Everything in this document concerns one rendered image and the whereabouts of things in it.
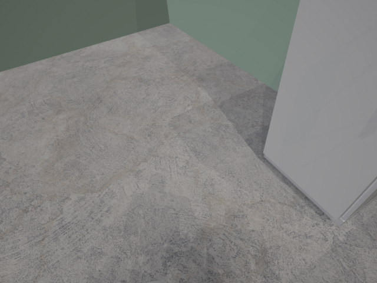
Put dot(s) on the fridge door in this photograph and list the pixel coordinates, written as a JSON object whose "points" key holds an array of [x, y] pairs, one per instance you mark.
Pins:
{"points": [[323, 131]]}

